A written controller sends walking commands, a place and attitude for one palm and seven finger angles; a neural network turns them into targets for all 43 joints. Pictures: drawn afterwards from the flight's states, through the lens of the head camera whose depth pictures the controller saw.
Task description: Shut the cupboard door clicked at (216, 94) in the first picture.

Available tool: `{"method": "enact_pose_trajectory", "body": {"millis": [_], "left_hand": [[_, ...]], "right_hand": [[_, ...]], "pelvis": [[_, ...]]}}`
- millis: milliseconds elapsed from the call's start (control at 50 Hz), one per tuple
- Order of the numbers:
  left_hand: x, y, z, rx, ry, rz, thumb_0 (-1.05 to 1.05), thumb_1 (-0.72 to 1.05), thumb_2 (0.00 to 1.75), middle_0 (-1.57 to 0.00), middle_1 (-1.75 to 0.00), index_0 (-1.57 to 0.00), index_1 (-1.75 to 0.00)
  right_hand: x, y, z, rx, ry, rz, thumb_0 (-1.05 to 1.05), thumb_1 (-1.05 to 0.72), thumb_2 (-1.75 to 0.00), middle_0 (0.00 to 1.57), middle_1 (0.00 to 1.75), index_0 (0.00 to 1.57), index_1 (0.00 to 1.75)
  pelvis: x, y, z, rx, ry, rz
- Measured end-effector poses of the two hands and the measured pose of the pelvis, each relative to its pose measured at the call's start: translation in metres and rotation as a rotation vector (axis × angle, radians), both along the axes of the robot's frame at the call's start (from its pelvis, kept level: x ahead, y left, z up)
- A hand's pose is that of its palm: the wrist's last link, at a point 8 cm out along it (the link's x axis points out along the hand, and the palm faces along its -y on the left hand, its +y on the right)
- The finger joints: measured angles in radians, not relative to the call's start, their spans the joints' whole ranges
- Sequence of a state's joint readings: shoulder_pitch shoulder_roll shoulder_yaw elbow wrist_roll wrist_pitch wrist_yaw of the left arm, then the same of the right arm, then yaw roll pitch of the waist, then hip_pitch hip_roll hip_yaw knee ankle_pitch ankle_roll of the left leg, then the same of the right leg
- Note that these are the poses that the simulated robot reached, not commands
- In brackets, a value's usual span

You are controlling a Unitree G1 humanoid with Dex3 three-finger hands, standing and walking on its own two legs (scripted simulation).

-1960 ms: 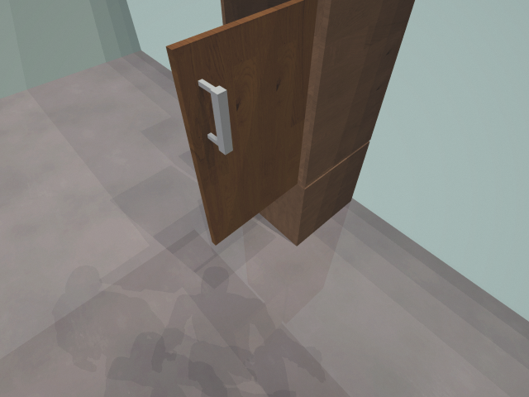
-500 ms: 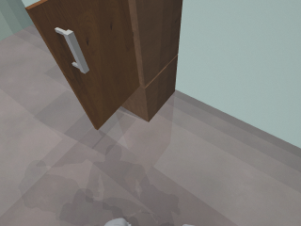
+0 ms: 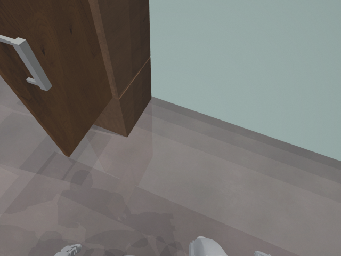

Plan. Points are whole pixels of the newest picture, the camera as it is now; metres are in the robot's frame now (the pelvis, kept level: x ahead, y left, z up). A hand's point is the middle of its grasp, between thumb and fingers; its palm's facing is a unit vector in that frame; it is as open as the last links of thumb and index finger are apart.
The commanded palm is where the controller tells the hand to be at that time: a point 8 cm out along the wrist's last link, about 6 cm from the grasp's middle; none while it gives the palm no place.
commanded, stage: walk to a spot facing it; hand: left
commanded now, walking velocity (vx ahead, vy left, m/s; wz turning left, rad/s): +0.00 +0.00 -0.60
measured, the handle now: (26, 64) +0.49 +0.41 +0.11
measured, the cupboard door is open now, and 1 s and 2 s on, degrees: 92 92 92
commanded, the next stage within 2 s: turn to face it in 1.62 s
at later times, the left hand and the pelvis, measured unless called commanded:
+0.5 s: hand (118, 246) +0.15 +0.15 -0.17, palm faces -0.27 -0.94 -0.19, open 7.4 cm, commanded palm none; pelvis +0.05 -0.03 +0.00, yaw -18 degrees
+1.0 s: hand (204, 150) +0.46 -0.08 -0.17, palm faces -0.62 -0.76 -0.20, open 7.4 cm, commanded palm none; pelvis +0.21 -0.13 -0.03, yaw -35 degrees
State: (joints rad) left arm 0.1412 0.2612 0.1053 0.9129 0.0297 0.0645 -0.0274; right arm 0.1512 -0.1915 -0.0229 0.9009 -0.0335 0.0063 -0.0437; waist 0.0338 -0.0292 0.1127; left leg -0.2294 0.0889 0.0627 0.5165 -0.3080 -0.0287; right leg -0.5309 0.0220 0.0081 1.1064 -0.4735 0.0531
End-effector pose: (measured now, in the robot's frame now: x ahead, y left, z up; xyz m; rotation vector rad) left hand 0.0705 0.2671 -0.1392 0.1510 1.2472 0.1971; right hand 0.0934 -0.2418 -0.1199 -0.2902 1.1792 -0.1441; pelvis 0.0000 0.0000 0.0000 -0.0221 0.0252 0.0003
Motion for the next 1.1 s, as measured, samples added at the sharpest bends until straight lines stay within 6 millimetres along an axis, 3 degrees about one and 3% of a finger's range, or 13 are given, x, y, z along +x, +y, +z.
{"method": "enact_pose_trajectory", "body": {"millis": [100,180,260,380,500,580,660,780,880,940,980,1020,1100], "left_hand": [[0.038,-0.018,0.008,0.017,-0.029,-0.120,0.00,0.91,0.90,-0.20,-0.30,-0.20,-0.30],[0.068,-0.039,0.006,0.058,-0.076,-0.221,0.00,0.91,0.90,-0.20,-0.30,-0.20,-0.30],[0.073,-0.057,0.011,0.074,-0.067,-0.267,0.00,0.91,0.90,-0.20,-0.30,-0.20,-0.30],[0.071,-0.074,0.013,0.032,0.001,-0.317,0.00,0.91,0.90,-0.20,-0.30,-0.20,-0.30],[0.084,-0.071,0.001,-0.022,0.059,-0.333,0.00,0.90,0.90,-0.20,-0.30,-0.20,-0.30],[0.112,-0.065,-0.014,-0.038,0.099,-0.368,0.00,0.90,0.90,-0.20,-0.30,-0.20,-0.30],[0.168,-0.079,-0.008,-0.051,0.074,-0.445,0.01,0.91,0.90,-0.20,-0.30,-0.20,-0.30],[0.267,-0.138,0.003,-0.078,-0.028,-0.583,0.01,0.91,0.90,-0.20,-0.30,-0.19,-0.30],[0.346,-0.217,0.005,-0.097,-0.102,-0.728,0.00,0.91,0.90,-0.20,-0.30,-0.19,-0.30],[0.387,-0.270,0.003,-0.105,-0.165,-0.795,0.00,0.91,0.90,-0.20,-0.30,-0.19,-0.30],[0.406,-0.297,-0.002,-0.106,-0.227,-0.810,0.00,0.91,0.90,-0.20,-0.30,-0.19,-0.30],[0.413,-0.311,-0.003,-0.099,-0.239,-0.802,0.00,0.91,0.90,-0.20,-0.30,-0.20,-0.30],[0.404,-0.316,-0.001,-0.056,-0.124,-0.798,0.00,0.91,0.90,-0.20,-0.30,-0.20,-0.30]], "right_hand": [[-0.043,-0.021,-0.011,0.022,0.049,-0.114,0.00,-0.90,-0.90,0.21,0.30,0.20,0.30],[-0.076,-0.047,-0.035,0.045,0.090,-0.210,0.00,-0.90,-0.90,0.21,0.30,0.20,0.30],[-0.091,-0.064,-0.035,0.040,0.127,-0.274,0.00,-0.90,-0.90,0.21,0.30,0.20,0.30],[-0.079,-0.068,-0.013,0.048,0.064,-0.326,0.01,-0.91,-0.90,0.20,0.30,0.20,0.30],[-0.042,-0.056,0.000,0.032,-0.016,-0.353,0.00,-0.90,-0.90,0.20,0.30,0.20,0.30],[-0.027,-0.044,0.000,-0.005,-0.073,-0.383,0.00,-0.90,-0.90,0.20,0.30,0.20,0.30],[-0.044,-0.025,0.006,0.009,-0.010,-0.457,0.00,-0.90,-0.90,0.21,0.30,0.20,0.30],[-0.089,0.012,0.003,0.087,0.182,-0.619,0.00,-0.90,-0.90,0.20,0.30,0.20,0.30],[-0.121,0.039,-0.002,0.175,0.349,-0.763,0.00,-0.90,-0.90,0.20,0.30,0.20,0.30],[-0.130,0.044,-0.008,0.233,0.440,-0.829,0.00,-0.90,-0.90,0.20,0.30,0.20,0.30],[-0.128,0.037,-0.017,0.271,0.481,-0.861,0.00,-0.90,-0.90,0.21,0.30,0.20,0.30],[-0.114,0.018,-0.025,0.280,0.478,-0.879,0.00,-0.90,-0.90,0.21,0.30,0.20,0.30],[-0.050,-0.048,-0.029,0.229,0.321,-0.869,0.01,-0.90,-0.90,0.20,0.30,0.20,0.30]], "pelvis": [[0.001,-0.011,-0.002,-0.005,-0.007,-0.078],[0.003,-0.028,-0.018,0.019,-0.006,-0.137],[0.002,-0.033,-0.014,0.020,-0.015,-0.180],[0.018,-0.035,0.000,0.034,-0.005,-0.247],[0.049,-0.027,0.001,0.027,0.004,-0.315],[0.077,-0.019,-0.008,0.004,0.009,-0.370],[0.102,-0.024,0.001,-0.003,0.005,-0.424],[0.140,-0.041,0.006,-0.010,0.010,-0.510],[0.172,-0.070,-0.002,-0.003,0.002,-0.568],[0.192,-0.097,-0.013,-0.002,-0.007,-0.595],[0.205,-0.120,-0.024,0.025,-0.022,-0.605],[0.214,-0.134,-0.026,0.018,-0.033,-0.614],[0.236,-0.156,-0.012,0.015,-0.025,-0.638]]}}
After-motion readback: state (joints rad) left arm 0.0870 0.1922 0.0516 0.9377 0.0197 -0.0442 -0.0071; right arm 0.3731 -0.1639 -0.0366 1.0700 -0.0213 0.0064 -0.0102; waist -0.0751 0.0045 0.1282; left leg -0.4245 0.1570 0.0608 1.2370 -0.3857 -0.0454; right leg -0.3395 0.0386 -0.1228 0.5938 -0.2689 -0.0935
